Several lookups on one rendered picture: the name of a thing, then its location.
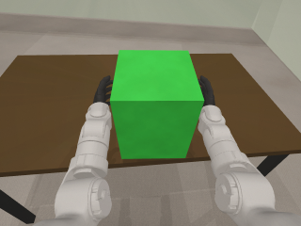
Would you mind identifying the right robot forearm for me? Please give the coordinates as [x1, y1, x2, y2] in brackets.
[198, 105, 276, 203]

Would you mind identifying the carton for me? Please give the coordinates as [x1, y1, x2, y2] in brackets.
[110, 50, 204, 159]

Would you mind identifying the robot right hand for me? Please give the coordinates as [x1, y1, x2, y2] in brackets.
[198, 75, 215, 107]

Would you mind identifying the robot left upper arm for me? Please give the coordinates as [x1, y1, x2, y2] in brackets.
[33, 176, 112, 226]

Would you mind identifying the robot right upper arm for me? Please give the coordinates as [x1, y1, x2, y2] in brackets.
[214, 170, 301, 226]

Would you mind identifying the table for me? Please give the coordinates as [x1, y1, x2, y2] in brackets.
[0, 53, 301, 224]

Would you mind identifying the left robot forearm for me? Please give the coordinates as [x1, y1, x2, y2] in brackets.
[55, 102, 112, 201]

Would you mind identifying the robot left hand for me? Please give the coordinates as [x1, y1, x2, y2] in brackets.
[93, 75, 114, 105]

